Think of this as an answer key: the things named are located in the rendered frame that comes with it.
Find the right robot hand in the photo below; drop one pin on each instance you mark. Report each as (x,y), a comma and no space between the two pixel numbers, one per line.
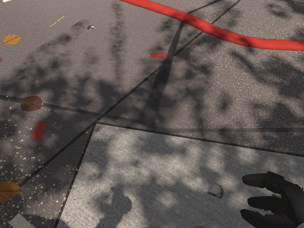
(287,210)

